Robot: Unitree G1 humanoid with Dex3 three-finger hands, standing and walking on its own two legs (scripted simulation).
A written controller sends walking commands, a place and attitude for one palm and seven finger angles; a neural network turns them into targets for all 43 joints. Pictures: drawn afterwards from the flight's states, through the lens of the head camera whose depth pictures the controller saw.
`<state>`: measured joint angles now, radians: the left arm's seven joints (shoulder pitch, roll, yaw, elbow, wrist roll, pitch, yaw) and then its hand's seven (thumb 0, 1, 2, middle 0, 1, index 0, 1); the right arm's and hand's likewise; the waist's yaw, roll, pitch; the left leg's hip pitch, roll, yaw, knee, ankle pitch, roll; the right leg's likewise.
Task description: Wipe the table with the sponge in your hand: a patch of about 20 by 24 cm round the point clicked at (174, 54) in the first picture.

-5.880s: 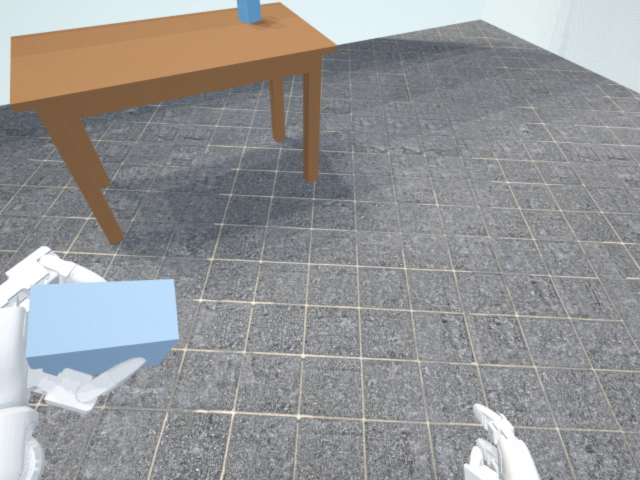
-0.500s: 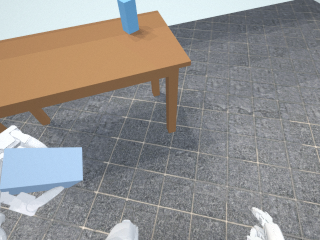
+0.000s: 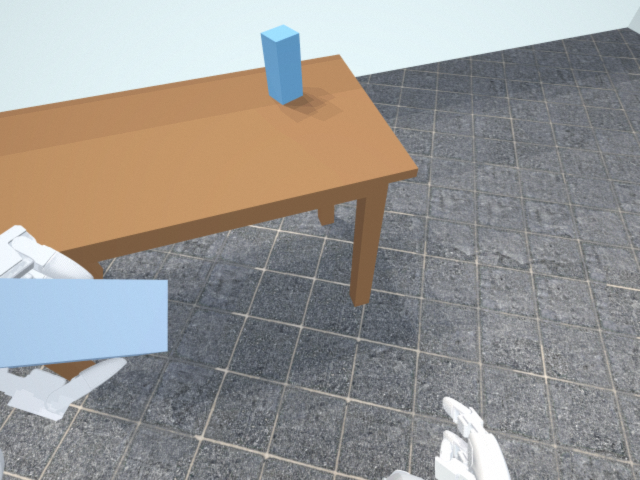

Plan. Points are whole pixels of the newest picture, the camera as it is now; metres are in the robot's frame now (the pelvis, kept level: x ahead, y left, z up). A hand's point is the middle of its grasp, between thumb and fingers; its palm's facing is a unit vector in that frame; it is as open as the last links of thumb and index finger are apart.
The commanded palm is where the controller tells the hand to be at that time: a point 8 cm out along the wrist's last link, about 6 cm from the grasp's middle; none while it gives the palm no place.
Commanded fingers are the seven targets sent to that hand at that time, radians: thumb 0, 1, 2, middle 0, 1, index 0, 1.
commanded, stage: take the last steps up to it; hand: left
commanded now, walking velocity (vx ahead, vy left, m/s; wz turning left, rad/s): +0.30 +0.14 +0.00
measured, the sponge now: (104, 323) +0.22 +0.20 +0.17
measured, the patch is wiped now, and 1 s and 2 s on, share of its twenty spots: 0.00 0.00 0.00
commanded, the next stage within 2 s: come to a stop and stand still in 1.02 s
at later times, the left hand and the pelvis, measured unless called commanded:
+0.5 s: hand (67, 213) +0.33 +0.28 +0.19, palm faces +0.38 -0.77 -0.52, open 10.1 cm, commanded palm +0.28 +0.32 +0.18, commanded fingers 0.00 0.10 1.30 -1.20 -1.60 -1.20 -1.60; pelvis +0.12 +0.04 -0.01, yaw +0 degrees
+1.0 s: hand (94, 175) +0.41 +0.29 +0.16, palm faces +0.41 -0.78 -0.47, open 10.1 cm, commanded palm +0.35 +0.33 +0.18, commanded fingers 0.00 0.10 1.30 -1.20 -1.60 -1.20 -1.60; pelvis +0.18 +0.05 +0.00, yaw -1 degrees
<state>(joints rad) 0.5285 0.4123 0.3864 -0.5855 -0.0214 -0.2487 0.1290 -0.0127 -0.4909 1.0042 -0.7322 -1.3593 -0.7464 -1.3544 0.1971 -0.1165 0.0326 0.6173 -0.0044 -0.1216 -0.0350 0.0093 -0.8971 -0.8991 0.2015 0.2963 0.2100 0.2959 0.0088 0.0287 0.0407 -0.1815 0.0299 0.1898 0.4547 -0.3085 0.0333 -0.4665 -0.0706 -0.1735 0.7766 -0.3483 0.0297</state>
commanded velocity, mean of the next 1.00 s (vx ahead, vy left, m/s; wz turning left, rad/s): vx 0.22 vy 0.12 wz -0.02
